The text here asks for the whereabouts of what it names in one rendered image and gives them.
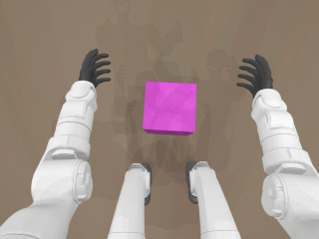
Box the left robot upper arm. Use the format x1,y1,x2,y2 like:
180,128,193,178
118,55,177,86
0,159,93,239

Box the right robot upper arm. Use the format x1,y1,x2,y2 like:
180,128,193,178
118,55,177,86
261,172,319,239

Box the robot left shin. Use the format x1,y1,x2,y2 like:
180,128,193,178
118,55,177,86
125,163,148,198

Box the robot right forearm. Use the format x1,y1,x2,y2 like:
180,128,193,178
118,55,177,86
251,89,319,178

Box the robot left forearm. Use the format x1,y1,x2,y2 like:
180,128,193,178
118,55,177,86
31,81,98,200

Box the carton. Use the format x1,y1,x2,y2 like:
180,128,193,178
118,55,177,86
143,82,196,136

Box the robot left hand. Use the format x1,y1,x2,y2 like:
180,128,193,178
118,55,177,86
79,49,111,88

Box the robot right hand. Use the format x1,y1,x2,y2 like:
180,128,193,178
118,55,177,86
237,54,273,98

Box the right robot thigh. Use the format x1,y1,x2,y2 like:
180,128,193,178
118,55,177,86
189,166,241,239

